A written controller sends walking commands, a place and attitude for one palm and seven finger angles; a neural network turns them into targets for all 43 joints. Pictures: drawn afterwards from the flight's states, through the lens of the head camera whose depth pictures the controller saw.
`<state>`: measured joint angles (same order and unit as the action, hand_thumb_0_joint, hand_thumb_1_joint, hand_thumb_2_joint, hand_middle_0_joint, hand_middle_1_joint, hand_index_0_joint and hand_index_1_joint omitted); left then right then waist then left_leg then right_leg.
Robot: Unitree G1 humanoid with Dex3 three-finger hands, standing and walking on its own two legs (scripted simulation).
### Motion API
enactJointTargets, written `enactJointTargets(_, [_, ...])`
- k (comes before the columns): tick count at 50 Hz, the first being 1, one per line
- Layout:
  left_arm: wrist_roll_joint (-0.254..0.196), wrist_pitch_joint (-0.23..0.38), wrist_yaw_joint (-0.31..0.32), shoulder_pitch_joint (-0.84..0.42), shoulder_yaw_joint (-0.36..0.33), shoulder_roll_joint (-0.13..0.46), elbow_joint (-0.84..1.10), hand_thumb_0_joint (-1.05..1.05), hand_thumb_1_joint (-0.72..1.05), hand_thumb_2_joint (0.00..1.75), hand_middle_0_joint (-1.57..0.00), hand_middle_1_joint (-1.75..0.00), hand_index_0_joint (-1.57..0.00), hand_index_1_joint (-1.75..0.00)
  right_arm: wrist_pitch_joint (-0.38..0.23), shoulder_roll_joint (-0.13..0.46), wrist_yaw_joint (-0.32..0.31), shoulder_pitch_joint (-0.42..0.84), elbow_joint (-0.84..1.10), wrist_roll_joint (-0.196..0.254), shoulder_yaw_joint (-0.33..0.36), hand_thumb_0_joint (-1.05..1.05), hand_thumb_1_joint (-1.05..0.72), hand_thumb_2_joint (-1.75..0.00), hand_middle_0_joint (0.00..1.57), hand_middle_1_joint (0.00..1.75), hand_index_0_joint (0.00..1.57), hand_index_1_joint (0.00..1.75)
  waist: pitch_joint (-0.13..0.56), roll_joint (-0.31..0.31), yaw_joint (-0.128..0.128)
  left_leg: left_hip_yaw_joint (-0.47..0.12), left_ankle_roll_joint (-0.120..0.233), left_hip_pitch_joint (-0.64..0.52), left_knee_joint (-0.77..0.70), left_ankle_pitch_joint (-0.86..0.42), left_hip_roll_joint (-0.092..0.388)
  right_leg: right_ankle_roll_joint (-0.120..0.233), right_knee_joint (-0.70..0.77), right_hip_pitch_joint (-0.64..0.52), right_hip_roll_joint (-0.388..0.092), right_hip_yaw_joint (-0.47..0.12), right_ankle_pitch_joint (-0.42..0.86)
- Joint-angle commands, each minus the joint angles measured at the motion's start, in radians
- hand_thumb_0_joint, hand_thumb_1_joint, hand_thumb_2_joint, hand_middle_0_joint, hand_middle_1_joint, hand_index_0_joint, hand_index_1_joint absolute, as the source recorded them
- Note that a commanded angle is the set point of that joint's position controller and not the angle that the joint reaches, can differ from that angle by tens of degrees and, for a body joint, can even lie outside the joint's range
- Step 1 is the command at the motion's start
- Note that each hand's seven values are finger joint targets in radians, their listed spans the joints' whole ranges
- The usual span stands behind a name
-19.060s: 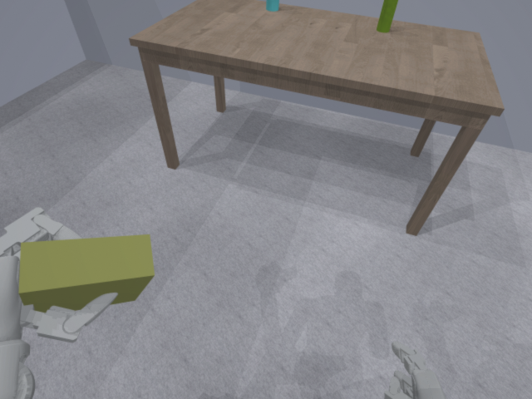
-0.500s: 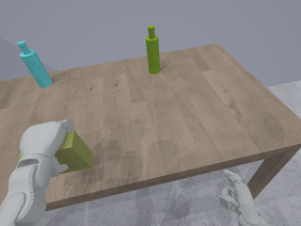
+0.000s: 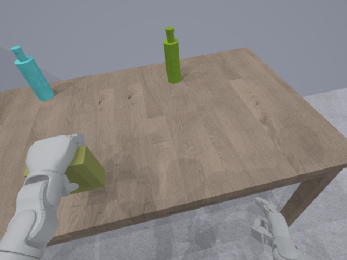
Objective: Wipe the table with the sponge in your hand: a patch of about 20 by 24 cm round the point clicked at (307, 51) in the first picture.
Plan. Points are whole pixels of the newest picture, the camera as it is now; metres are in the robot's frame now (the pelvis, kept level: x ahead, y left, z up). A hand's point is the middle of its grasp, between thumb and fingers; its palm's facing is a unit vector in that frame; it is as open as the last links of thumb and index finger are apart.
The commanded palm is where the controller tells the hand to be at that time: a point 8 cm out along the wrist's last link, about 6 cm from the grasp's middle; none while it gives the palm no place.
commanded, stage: move the sponge above the wiping area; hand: left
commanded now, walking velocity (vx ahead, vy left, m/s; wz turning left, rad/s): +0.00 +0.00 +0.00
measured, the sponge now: (73, 176) +0.25 +0.29 +0.06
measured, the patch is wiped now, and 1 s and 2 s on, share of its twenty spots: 0.00 0.00 0.00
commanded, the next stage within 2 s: lower the sponge onto the table in 1.54 s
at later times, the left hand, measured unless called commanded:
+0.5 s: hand (63, 172) +0.25 +0.30 +0.08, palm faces -0.01 -0.07 -1.00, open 9.0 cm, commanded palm +0.23 +0.29 +0.15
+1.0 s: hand (68, 173) +0.26 +0.30 +0.07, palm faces -0.04 -0.06 -1.00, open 9.0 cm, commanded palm +0.24 +0.30 +0.13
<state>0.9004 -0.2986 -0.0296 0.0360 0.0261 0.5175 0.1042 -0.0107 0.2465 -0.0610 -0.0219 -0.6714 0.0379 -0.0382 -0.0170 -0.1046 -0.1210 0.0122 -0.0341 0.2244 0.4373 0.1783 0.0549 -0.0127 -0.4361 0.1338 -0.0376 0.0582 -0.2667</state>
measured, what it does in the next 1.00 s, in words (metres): stands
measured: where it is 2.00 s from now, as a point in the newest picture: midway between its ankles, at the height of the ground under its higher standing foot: outside the picture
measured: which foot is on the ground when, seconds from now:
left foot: down 0.00-1.00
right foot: down 0.00-1.00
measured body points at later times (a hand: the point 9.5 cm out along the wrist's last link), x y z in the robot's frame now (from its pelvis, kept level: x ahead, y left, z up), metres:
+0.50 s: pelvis +0.01 +0.00 +0.00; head +0.01 -0.03 +0.45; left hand +0.24 +0.30 +0.14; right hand +0.25 -0.20 -0.09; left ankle +0.04 +0.14 -0.74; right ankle -0.02 -0.13 -0.74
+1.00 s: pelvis +0.00 +0.00 +0.00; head +0.01 -0.03 +0.45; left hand +0.25 +0.30 +0.12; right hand +0.24 -0.21 -0.09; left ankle +0.04 +0.14 -0.74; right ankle -0.02 -0.13 -0.74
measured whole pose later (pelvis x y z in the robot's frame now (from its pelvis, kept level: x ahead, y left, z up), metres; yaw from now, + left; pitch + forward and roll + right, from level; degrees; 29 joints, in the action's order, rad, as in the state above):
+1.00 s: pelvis +0.00 +0.00 +0.00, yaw +0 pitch -1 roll -1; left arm 0.93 -0.22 0.02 0.02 0.02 0.50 -0.04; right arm -0.02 0.25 -0.07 -0.06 -0.69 0.04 -0.01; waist 0.00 -0.09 -0.11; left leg 0.01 -0.03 0.26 0.47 0.19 0.05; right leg -0.02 -0.44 0.16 -0.04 0.06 -0.27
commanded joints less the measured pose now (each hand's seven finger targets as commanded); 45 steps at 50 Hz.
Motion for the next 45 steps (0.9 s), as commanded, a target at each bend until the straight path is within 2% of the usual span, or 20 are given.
enactJointTargets(1, [0.022,-0.019,0.039,-0.158,-0.164,0.228,0.178,0.00,0.10,1.30,-1.20,-1.60,-1.20,-1.60,-0.050,0.110,0.001,0.193,0.180,0.003,0.040,0.00,-0.90,-0.90,0.20,0.30,0.20,0.30,0.223,0.050,-0.010,-0.014,0.056,-0.154,-0.018,-0.211,-0.053,0.055,0.062,0.018,0.027,-0.018,0.217])
enactJointTargets(2, [0.026,-0.029,0.036,-0.163,-0.194,0.261,0.164,0.00,0.10,1.30,-1.20,-1.60,-1.20,-1.60,-0.050,0.114,0.001,0.222,0.176,0.005,0.034,0.00,-0.90,-0.90,0.20,0.30,0.20,0.30,0.197,0.051,-0.008,-0.019,0.053,-0.148,-0.023,-0.185,-0.056,0.065,0.071,0.030,0.040,-0.046,0.190])
enactJointTargets(3, [0.023,-0.025,0.029,-0.195,-0.129,0.197,0.181,0.00,0.10,1.30,-1.20,-1.60,-1.20,-1.60,-0.051,0.104,0.003,0.203,0.188,0.007,0.029,0.00,-0.90,-0.90,0.20,0.30,0.20,0.30,0.215,0.050,0.004,-0.008,0.056,-0.142,-0.021,-0.185,-0.053,0.055,0.062,0.030,0.030,-0.009,0.190])
enactJointTargets(5, [0.026,-0.010,0.025,-0.175,-0.132,0.208,0.201,0.00,0.10,1.30,-1.20,-1.60,-1.20,-1.60,-0.052,0.110,0.001,0.188,0.186,0.006,0.039,0.00,-0.90,-0.90,0.20,0.30,0.20,0.30,0.231,0.041,0.004,-0.013,0.060,-0.164,-0.012,-0.209,-0.053,0.055,0.060,0.028,0.029,-0.019,0.219])
enactJointTargets(7, [0.029,0.002,0.029,-0.163,-0.201,0.277,0.234,0.00,0.10,1.30,-1.20,-1.60,-1.20,-1.60,-0.058,0.111,-0.001,0.210,0.192,0.002,0.038,0.00,-0.90,-0.90,0.20,0.30,0.20,0.30,0.233,0.044,-0.010,-0.020,0.061,-0.176,-0.003,-0.216,-0.058,0.065,0.061,0.023,0.039,-0.050,0.236])
enactJointTargets(8, [0.024,0.011,0.029,-0.160,-0.148,0.214,0.239,0.00,0.10,1.30,-1.20,-1.60,-1.20,-1.60,-0.061,0.100,-0.003,0.184,0.196,0.002,0.035,0.00,-0.90,-0.90,0.20,0.30,0.20,0.30,0.243,0.053,0.005,-0.005,0.066,-0.168,0.006,-0.227,-0.055,0.054,0.052,0.022,0.029,-0.015,0.249])
enactJointTargets(12, [0.032,0.032,0.054,-0.171,-0.241,0.302,0.223,0.00,0.10,1.30,-1.20,-1.60,-1.20,-1.60,-0.060,0.114,-0.009,0.188,0.178,-0.001,0.046,0.00,-0.90,-0.90,0.20,0.30,0.20,0.30,0.226,0.030,-0.003,-0.017,0.059,-0.179,0.004,-0.224,-0.054,0.066,0.065,0.031,0.039,-0.053,0.248])
enactJointTargets(13, [0.030,0.037,0.058,-0.190,-0.193,0.247,0.232,0.00,0.10,1.30,-1.20,-1.60,-1.20,-1.60,-0.062,0.102,-0.010,0.172,0.185,-0.001,0.041,0.00,-0.90,-0.90,0.20,0.30,0.20,0.30,0.253,0.032,0.002,-0.009,0.061,-0.177,0.007,-0.239,-0.056,0.058,0.057,0.024,0.029,-0.017,0.252])
enactJointTargets(19, [0.024,0.031,0.061,-0.174,-0.179,0.233,0.140,0.00,0.10,1.30,-1.20,-1.60,-1.20,-1.60,-0.062,0.113,-0.012,0.160,0.163,0.004,0.051,0.00,-0.90,-0.90,0.20,0.30,0.20,0.30,0.201,0.052,0.015,-0.011,0.059,-0.158,-0.001,-0.205,-0.051,0.053,0.070,0.052,0.030,-0.018,0.221])
enactJointTargets(22, [0.027,0.038,0.056,-0.177,-0.192,0.259,0.186,0.00,0.10,1.30,-1.20,-1.60,-1.20,-1.60,-0.064,0.112,-0.012,0.191,0.176,0.004,0.047,0.00,-0.90,-0.90,0.20,0.30,0.20,0.30,0.222,-0.001,0.005,-0.018,0.058,-0.175,-0.004,-0.207,-0.058,0.064,0.069,0.036,0.037,-0.040,0.223])
enactJointTargets(24, [0.033,0.050,0.052,-0.198,-0.138,0.203,0.170,0.00,0.10,1.30,-1.20,-1.60,-1.20,-1.60,-0.067,0.105,-0.012,0.160,0.172,0.003,0.048,0.00,-0.90,-0.90,0.20,0.30,0.20,0.30,0.226,0.014,0.016,-0.017,0.060,-0.171,-0.003,-0.214,-0.052,0.057,0.065,0.052,0.032,-0.007,0.211])
enactJointTargets(27, [0.035,0.052,0.062,-0.176,-0.195,0.254,0.166,0.00,0.10,1.30,-1.20,-1.60,-1.20,-1.60,-0.065,0.114,-0.010,0.175,0.171,0.001,0.053,0.00,-0.90,-0.90,0.20,0.30,0.20,0.30,0.226,0.027,0.004,-0.020,0.060,-0.175,-0.005,-0.208,-0.052,0.066,0.069,0.042,0.041,-0.035,0.219])
enactJointTargets(29, [0.044,0.052,0.070,-0.200,-0.189,0.245,0.123,0.00,0.10,1.30,-1.20,-1.60,-1.20,-1.60,-0.062,0.113,-0.011,0.147,0.163,0.000,0.055,0.00,-0.90,-0.90,0.20,0.30,0.20,0.30,0.227,0.066,0.011,-0.016,0.058,-0.156,-0.003,-0.212,-0.050,0.057,0.063,0.046,0.034,-0.010,0.217])
enactJointTargets(32, [0.046,0.044,0.086,-0.193,-0.228,0.281,0.132,0.00,0.10,1.30,-1.20,-1.60,-1.20,-1.60,-0.058,0.117,-0.009,0.178,0.164,0.000,0.054,0.00,-0.90,-0.90,0.20,0.30,0.20,0.30,0.229,0.011,-0.006,-0.018,0.055,-0.164,-0.009,-0.202,-0.054,0.068,0.068,0.036,0.040,-0.035,0.207])
enactJointTargets(33, [0.045,0.043,0.086,-0.212,-0.181,0.229,0.130,0.00,0.10,1.30,-1.20,-1.60,-1.20,-1.60,-0.058,0.107,-0.010,0.165,0.169,0.002,0.049,0.00,-0.90,-0.90,0.20,0.30,0.20,0.30,0.243,0.029,0.003,-0.012,0.058,-0.157,-0.007,-0.206,-0.055,0.060,0.061,0.037,0.034,-0.007,0.207])
enactJointTargets(37, [0.040,0.032,0.082,-0.207,-0.201,0.257,0.081,0.00,0.10,1.30,-1.20,-1.60,-1.20,-1.60,-0.055,0.119,-0.010,0.180,0.154,0.006,0.052,0.00,-0.90,-0.90,0.20,0.30,0.20,0.30,0.200,0.027,0.007,-0.019,0.054,-0.153,-0.011,-0.175,-0.056,0.065,0.077,0.059,0.042,-0.034,0.180])
enactJointTargets(38, [0.040,0.039,0.077,-0.249,-0.123,0.183,0.103,0.00,0.10,1.30,-1.20,-1.60,-1.20,-1.60,-0.059,0.108,-0.010,0.162,0.165,0.009,0.049,0.00,-0.90,-0.90,0.20,0.30,0.20,0.30,0.224,0.024,0.025,-0.007,0.060,-0.151,-0.008,-0.173,-0.053,0.055,0.066,0.064,0.035,-0.001,0.178])
enactJointTargets(42, [0.047,0.056,0.073,-0.245,-0.168,0.242,0.083,0.00,0.10,1.30,-1.20,-1.60,-1.20,-1.60,-0.064,0.118,-0.013,0.168,0.157,0.005,0.055,0.00,-0.90,-0.90,0.20,0.30,0.20,0.30,0.211,0.029,0.014,-0.022,0.059,-0.158,-0.012,-0.155,-0.056,0.064,0.077,0.068,0.044,-0.028,0.159])
enactJointTargets(43, [0.051,0.066,0.074,-0.275,-0.132,0.202,0.090,0.00,0.10,1.30,-1.20,-1.60,-1.20,-1.60,-0.068,0.109,-0.014,0.147,0.161,0.006,0.053,0.00,-0.90,-0.90,0.20,0.30,0.20,0.30,0.239,0.040,0.024,-0.014,0.064,-0.154,-0.006,-0.160,-0.057,0.057,0.066,0.068,0.038,-0.001,0.160])
enactJointTargets(45, [0.058,0.078,0.084,-0.253,-0.166,0.234,0.059,0.00,0.10,1.30,-1.20,-1.60,-1.20,-1.60,-0.066,0.118,-0.016,0.136,0.146,0.002,0.064,0.00,-0.90,-0.90,0.20,0.30,0.20,0.30,0.238,0.028,0.017,-0.018,0.061,-0.159,-0.002,-0.183,-0.054,0.060,0.066,0.067,0.038,-0.009,0.183])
